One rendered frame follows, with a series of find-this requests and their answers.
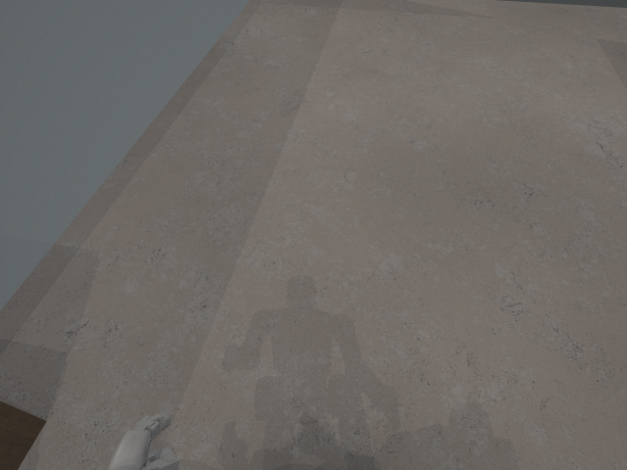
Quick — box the robot left hand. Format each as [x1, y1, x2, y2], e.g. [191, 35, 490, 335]
[108, 413, 179, 470]

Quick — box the cupboard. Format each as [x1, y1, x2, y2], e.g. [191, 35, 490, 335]
[0, 401, 46, 470]

